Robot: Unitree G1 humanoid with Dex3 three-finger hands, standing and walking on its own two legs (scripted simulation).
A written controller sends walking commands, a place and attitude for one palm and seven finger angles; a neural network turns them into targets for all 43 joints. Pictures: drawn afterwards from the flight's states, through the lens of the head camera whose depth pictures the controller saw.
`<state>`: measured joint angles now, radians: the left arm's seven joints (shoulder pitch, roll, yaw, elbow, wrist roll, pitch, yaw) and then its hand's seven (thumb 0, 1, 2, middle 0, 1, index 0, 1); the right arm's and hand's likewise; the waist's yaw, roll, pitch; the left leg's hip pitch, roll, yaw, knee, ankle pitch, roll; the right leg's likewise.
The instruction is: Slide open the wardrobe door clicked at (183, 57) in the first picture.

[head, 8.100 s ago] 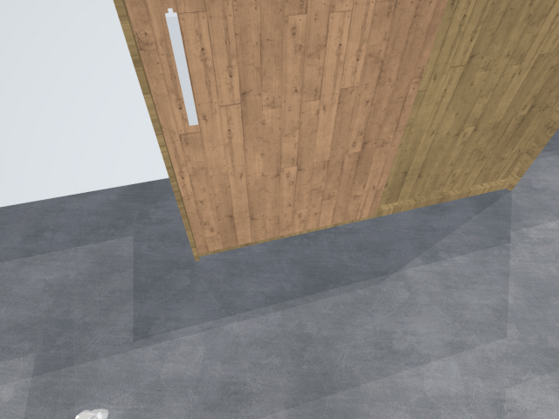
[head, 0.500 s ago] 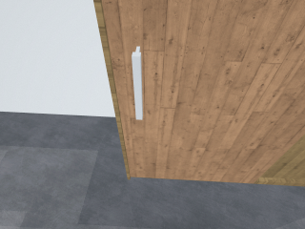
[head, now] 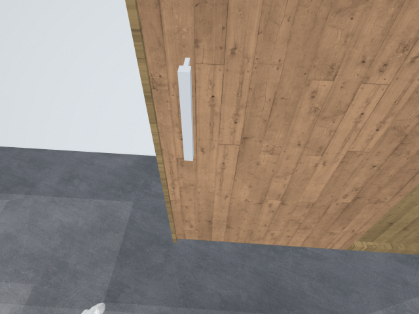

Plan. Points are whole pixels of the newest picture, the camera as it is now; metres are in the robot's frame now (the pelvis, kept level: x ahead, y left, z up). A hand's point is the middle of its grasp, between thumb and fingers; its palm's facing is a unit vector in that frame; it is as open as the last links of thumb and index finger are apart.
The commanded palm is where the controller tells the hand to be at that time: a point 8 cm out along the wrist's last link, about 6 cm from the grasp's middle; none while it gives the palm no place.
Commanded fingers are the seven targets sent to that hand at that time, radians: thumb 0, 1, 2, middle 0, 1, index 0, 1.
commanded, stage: raise the hand with hooked fingers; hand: left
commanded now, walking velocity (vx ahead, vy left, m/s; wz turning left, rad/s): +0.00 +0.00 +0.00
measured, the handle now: (188, 114) +0.54 +0.09 +0.08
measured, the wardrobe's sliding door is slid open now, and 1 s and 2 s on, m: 0.00 0.00 0.00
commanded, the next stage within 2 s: move the hooked fingers beside the handle in 2.00 s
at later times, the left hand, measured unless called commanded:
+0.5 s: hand (104, 287) +0.17 +0.20 -0.01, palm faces +0.09 -0.99 -0.10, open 9.7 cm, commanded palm +0.15 +0.26 +0.00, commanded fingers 0.00 0.18 0.59 -0.25 -0.76 -0.25 -0.76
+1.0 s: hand (87, 240) +0.23 +0.23 +0.04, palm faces +0.05 -1.00 -0.07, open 12.6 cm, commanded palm +0.21 +0.29 +0.06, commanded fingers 0.00 -0.41 0.34 -0.29 -1.14 -0.29 -1.14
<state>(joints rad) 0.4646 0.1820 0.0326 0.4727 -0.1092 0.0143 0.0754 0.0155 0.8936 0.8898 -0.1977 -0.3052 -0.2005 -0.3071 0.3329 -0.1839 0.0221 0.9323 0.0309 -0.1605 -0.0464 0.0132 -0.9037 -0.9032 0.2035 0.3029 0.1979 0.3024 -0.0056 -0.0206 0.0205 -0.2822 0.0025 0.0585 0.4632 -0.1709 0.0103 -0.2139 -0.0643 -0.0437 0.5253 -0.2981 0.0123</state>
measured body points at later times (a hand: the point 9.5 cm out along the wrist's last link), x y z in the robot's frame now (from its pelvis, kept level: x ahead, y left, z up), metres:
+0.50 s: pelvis -0.01 -0.04 -0.08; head +0.04 -0.03 +0.36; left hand +0.16 +0.25 -0.01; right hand +0.22 -0.26 -0.15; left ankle +0.05 +0.11 -0.74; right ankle -0.01 -0.13 -0.74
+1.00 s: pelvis +0.01 -0.01 -0.04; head +0.04 +0.00 +0.41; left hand +0.22 +0.29 +0.04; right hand +0.17 -0.28 -0.11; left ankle +0.05 +0.11 -0.74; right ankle -0.01 -0.13 -0.74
